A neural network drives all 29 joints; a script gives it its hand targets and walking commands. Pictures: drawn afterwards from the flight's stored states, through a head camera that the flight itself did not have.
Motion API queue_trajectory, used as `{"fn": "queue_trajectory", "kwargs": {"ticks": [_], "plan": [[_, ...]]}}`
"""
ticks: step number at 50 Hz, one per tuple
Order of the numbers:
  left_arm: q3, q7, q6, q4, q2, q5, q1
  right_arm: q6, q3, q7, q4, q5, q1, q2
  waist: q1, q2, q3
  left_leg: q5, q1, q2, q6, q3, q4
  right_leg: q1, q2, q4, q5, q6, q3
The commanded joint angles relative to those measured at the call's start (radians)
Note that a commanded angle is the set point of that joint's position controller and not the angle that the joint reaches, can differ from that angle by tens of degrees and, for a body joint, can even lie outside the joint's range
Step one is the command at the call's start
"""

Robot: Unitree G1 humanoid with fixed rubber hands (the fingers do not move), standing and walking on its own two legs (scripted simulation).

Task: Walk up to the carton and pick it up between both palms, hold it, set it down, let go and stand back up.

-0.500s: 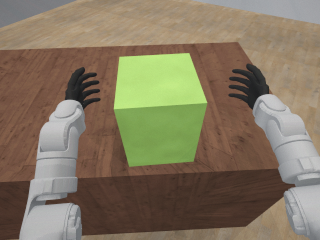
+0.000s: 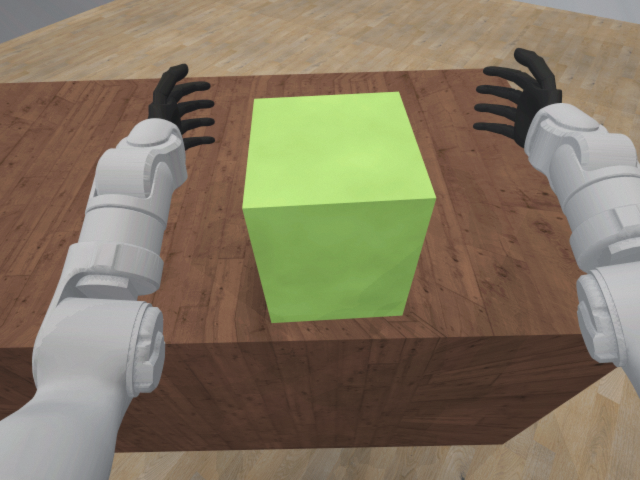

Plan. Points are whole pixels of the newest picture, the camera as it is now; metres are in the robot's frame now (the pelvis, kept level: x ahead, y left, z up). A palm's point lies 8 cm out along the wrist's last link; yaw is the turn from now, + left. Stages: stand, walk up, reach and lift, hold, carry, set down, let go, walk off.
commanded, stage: reach and lift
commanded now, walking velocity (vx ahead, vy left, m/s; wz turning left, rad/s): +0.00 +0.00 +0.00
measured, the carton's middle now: (332, 212) +0.47 +0.02 +0.06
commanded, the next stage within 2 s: none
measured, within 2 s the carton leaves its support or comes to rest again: neither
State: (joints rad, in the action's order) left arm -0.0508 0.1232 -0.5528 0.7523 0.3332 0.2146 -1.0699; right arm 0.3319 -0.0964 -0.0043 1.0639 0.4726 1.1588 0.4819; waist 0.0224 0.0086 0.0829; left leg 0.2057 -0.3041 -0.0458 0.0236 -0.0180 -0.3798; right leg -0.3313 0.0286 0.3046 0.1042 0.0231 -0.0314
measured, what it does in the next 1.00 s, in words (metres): stands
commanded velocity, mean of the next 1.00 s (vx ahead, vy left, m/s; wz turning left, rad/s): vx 0.00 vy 0.00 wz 0.00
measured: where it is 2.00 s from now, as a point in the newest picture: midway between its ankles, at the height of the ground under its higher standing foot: outside the picture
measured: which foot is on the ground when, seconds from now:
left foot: down 0.00-1.00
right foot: down 0.00-1.00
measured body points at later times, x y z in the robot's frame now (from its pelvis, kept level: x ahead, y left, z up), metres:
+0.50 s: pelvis -0.01 -0.01 +0.00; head +0.04 -0.01 +0.44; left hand +0.45 +0.18 +0.12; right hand +0.47 -0.19 +0.12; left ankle -0.02 +0.13 -0.75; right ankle +0.02 -0.10 -0.75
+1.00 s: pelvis -0.01 -0.01 -0.01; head +0.05 +0.00 +0.44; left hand +0.45 +0.16 +0.10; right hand +0.46 -0.17 +0.10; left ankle -0.02 +0.13 -0.75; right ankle +0.02 -0.11 -0.75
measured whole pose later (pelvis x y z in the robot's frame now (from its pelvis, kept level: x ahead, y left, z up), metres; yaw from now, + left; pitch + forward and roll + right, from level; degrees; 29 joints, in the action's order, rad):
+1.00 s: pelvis -0.01 -0.01 -0.01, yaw +1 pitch +16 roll -1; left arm -0.07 0.14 0.14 1.26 0.14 0.12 -1.02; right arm -0.09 0.02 0.05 1.29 0.24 1.04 0.24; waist 0.02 -0.01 0.18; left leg 0.21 -0.53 -0.05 0.04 0.00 -0.47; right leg -0.56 0.03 0.40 0.12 0.03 -0.04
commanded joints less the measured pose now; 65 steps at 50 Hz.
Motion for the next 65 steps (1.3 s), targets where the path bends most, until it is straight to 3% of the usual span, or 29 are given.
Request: {"fn": "queue_trajectory", "kwargs": {"ticks": [1, 2, 4, 5, 6, 8, 10, 11, 13, 15, 16, 18, 20, 22, 23, 26, 29, 34, 39, 41, 43, 45, 48, 51, 54, 57, 58, 63, 65], "plan": [[0.026, 0.003, 0.084, -0.029, 0.094, 0.012, -0.469, -0.052, 0.051, -0.005, -0.060, -0.025, 0.447, 0.121, -0.022, 0.016, 0.558, -0.332, 0.158, 0.035, 0.027, 0.019, -0.032, 0.193, 0.026, 0.028, -0.284, -0.018, 0.010], [0.027, -0.001, 0.103, -0.050, 0.083, 0.007, -0.454, -0.061, 0.074, -0.002, -0.059, -0.046, 0.427, 0.121, -0.037, 0.018, 0.592, -0.322, 0.176, 0.036, 0.033, 0.019, -0.031, 0.197, 0.030, 0.026, -0.286, -0.020, 0.003], [-0.003, -0.008, 0.122, -0.040, 0.098, -0.014, -0.398, -0.071, 0.058, 0.005, -0.042, -0.050, 0.375, 0.102, -0.013, -0.004, 0.548, -0.378, 0.156, 0.043, 0.027, 0.013, -0.027, 0.261, 0.029, 0.038, -0.362, -0.027, 0.012], [-0.019, -0.022, 0.136, 0.043, 0.069, -0.036, -0.312, -0.072, 0.026, 0.011, 0.035, -0.063, 0.310, 0.049, -0.028, -0.065, 0.474, -0.362, 0.096, 0.048, 0.012, 0.012, -0.023, 0.318, 0.025, 0.045, -0.383, -0.036, 0.016], [-0.051, -0.030, 0.156, -0.048, 0.104, -0.044, -0.327, -0.096, 0.027, 0.017, -0.076, -0.048, 0.324, 0.065, 0.009, -0.052, 0.552, -0.348, 0.060, 0.057, 0.006, -0.003, 0.001, 0.393, 0.014, 0.051, -0.423, -0.051, 0.026], [-0.050, -0.035, 0.205, 0.006, 0.105, -0.067, -0.325, -0.128, 0.040, 0.025, -0.070, -0.068, 0.330, 0.041, 0.011, -0.036, 0.527, -0.316, -0.016, 0.058, 0.010, -0.005, 0.024, 0.425, 0.007, 0.070, -0.415, -0.053, 0.035], [-0.049, -0.036, 0.258, 0.074, 0.084, -0.068, -0.299, -0.160, 0.048, 0.029, -0.056, -0.104, 0.322, 0.000, 0.017, -0.061, 0.482, -0.259, -0.033, 0.055, 0.008, -0.009, 0.026, 0.390, 0.008, 0.060, -0.331, -0.056, 0.028], [-0.033, -0.027, 0.294, 0.053, 0.073, -0.065, -0.328, -0.182, 0.084, 0.028, -0.073, -0.114, 0.328, 0.015, 0.007, -0.012, 0.504, -0.249, -0.028, 0.056, 0.017, -0.009, 0.033, 0.354, 0.011, 0.061, -0.307, -0.048, 0.018], [-0.033, -0.010, 0.349, 0.006, 0.063, -0.063, -0.362, -0.227, 0.132, 0.037, -0.123, -0.157, 0.330, 0.027, -0.004, 0.012, 0.594, -0.277, 0.028, 0.056, 0.029, -0.011, 0.006, 0.313, 0.013, 0.060, -0.286, -0.035, 0.014], [-0.015, 0.011, 0.384, -0.105, 0.038, -0.034, -0.392, -0.271, 0.182, 0.049, -0.219, -0.191, 0.344, 0.040, -0.023, 0.055, 0.730, -0.415, 0.144, 0.052, 0.066, -0.003, -0.038, 0.271, 0.027, 0.067, -0.368, -0.027, -0.004], [0.014, 0.015, 0.388, -0.069, 0.020, -0.037, -0.412, -0.278, 0.198, 0.053, -0.179, -0.200, 0.356, 0.042, -0.047, 0.070, 0.755, -0.433, 0.178, 0.043, 0.072, -0.004, -0.059, 0.213, 0.030, 0.063, -0.363, -0.023, -0.011], [0.008, 0.016, 0.403, -0.007, 0.003, -0.041, -0.386, -0.286, 0.177, 0.053, -0.119, -0.209, 0.327, 0.024, -0.044, 0.057, 0.721, -0.414, 0.156, 0.044, 0.076, 0.003, -0.076, 0.197, 0.032, 0.070, -0.353, -0.020, -0.016], [-0.004, 0.000, 0.432, 0.094, -0.013, -0.049, -0.320, -0.292, 0.154, 0.049, -0.034, -0.225, 0.287, -0.022, -0.025, -0.015, 0.680, -0.337, 0.064, 0.042, 0.050, 0.000, -0.057, 0.232, 0.020, 0.080, -0.334, -0.029, -0.003], [0.001, -0.007, 0.482, 0.200, -0.009, -0.060, -0.307, -0.311, 0.148, 0.042, 0.072, -0.216, 0.268, -0.040, -0.021, -0.025, 0.610, -0.251, -0.037, 0.043, 0.029, -0.004, -0.028, 0.224, 0.005, 0.081, -0.264, -0.035, 0.006], [-0.017, -0.012, 0.515, 0.222, 0.009, -0.069, -0.293, -0.333, 0.131, 0.040, 0.041, -0.219, 0.275, -0.044, 0.010, -0.047, 0.627, -0.254, -0.080, 0.046, 0.016, -0.016, -0.025, 0.283, -0.003, 0.091, -0.289, -0.040, 0.020], [-0.046, -0.019, 0.629, 0.266, 0.017, -0.086, -0.300, -0.404, 0.103, 0.048, 0.016, -0.216, 0.266, -0.090, 0.018, -0.100, 0.697, -0.257, -0.207, 0.057, 0.005, -0.027, -0.016, 0.407, -0.019, 0.139, -0.409, -0.063, 0.036], [-0.058, -0.015, 0.689, 0.312, 0.009, -0.105, -0.311, -0.441, 0.086, 0.047, 0.035, -0.208, 0.267, -0.096, 0.032, -0.054, 0.668, -0.273, -0.238, 0.055, 0.011, -0.033, -0.017, 0.425, -0.029, 0.154, -0.419, -0.054, 0.048], [0.018, 0.005, 0.710, 0.345, -0.019, -0.030, -0.403, -0.450, 0.111, 0.054, 0.092, -0.185, 0.310, -0.067, -0.010, -0.011, 0.648, -0.193, -0.146, 0.042, 0.038, -0.030, -0.027, 0.207, -0.011, 0.116, -0.202, -0.034, 0.020], [0.075, 0.014, 0.713, 0.377, -0.071, 0.011, -0.407, -0.453, 0.103, 0.045, 0.117, -0.179, 0.320, -0.063, -0.025, 0.011, 0.710, -0.309, -0.028, 0.029, 0.063, -0.011, -0.103, 0.080, 0.004, 0.113, -0.203, -0.022, -0.003], [0.071, 0.014, 0.708, 0.387, -0.085, -0.011, -0.408, -0.457, 0.110, 0.050, 0.121, -0.188, 0.320, -0.058, -0.034, 0.014, 0.751, -0.356, -0.009, 0.025, 0.067, 0.004, -0.116, 0.079, 0.004, 0.119, -0.242, -0.020, -0.005], [0.042, 0.007, 0.710, 0.380, -0.108, -0.042, -0.363, -0.450, 0.104, 0.053, 0.115, -0.213, 0.282, -0.109, -0.026, -0.029, 0.755, -0.334, -0.063, 0.031, 0.054, -0.013, -0.107, 0.159, -0.002, 0.127, -0.279, -0.024, 0.013], [-0.015, 0.002, 0.716, 0.387, -0.116, -0.076, -0.361, -0.450, 0.102, 0.056, 0.116, -0.229, 0.297, -0.144, 0.003, -0.053, 0.697, -0.319, -0.150, 0.039, 0.037, -0.013, -0.078, 0.231, -0.016, 0.141, -0.329, -0.038, 0.026], [-0.058, 0.014, 0.730, 0.351, -0.132, -0.130, -0.376, -0.461, 0.127, 0.059, 0.044, -0.249, 0.331, -0.183, 0.018, -0.033, 0.695, -0.286, -0.187, 0.043, 0.023, -0.022, -0.054, 0.279, -0.023, 0.142, -0.304, -0.039, 0.040], [-0.079, 0.030, 0.700, 0.340, -0.140, -0.171, -0.384, -0.440, 0.176, 0.062, 0.076, -0.278, 0.297, -0.184, -0.003, -0.003, 0.658, -0.279, -0.105, 0.044, 0.035, -0.029, -0.040, 0.225, -0.015, 0.109, -0.224, -0.032, 0.025], [-0.092, 0.050, 0.682, 0.284, -0.161, -0.184, -0.441, -0.428, 0.220, 0.070, 0.051, -0.310, 0.324, -0.190, 0.002, 0.011, 0.710, -0.315, -0.034, 0.036, 0.050, -0.036, -0.058, 0.173, 0.000, 0.099, -0.231, -0.022, 0.016], [-0.120, 0.058, 0.651, 0.290, -0.195, -0.212, -0.412, -0.409, 0.264, 0.101, 0.036, -0.371, 0.320, -0.212, -0.026, -0.023, 0.690, -0.283, -0.083, 0.044, 0.039, -0.039, -0.043, 0.246, -0.001, 0.100, -0.275, -0.026, 0.031], [-0.145, 0.055, 0.642, 0.297, -0.195, -0.223, -0.411, -0.398, 0.271, 0.107, 0.031, -0.393, 0.317, -0.248, -0.011, -0.062, 0.637, -0.217, -0.112, 0.051, 0.026, -0.052, -0.029, 0.258, -0.005, 0.097, -0.236, -0.033, 0.026], [-0.165, 0.050, 0.615, 0.219, -0.263, -0.284, -0.390, -0.386, 0.339, 0.105, 0.007, -0.466, 0.283, -0.304, -0.028, -0.025, 0.666, -0.316, -0.049, 0.050, 0.034, -0.052, -0.022, 0.296, 0.001, 0.091, -0.311, -0.029, 0.019], [-0.188, 0.044, 0.601, 0.180, -0.286, -0.326, -0.384, -0.389, 0.354, 0.093, 0.008, -0.481, 0.268, -0.315, -0.018, -0.002, 0.647, -0.374, 0.025, 0.047, 0.052, -0.055, -0.029, 0.279, 0.003, 0.081, -0.326, -0.027, 0.005]]}}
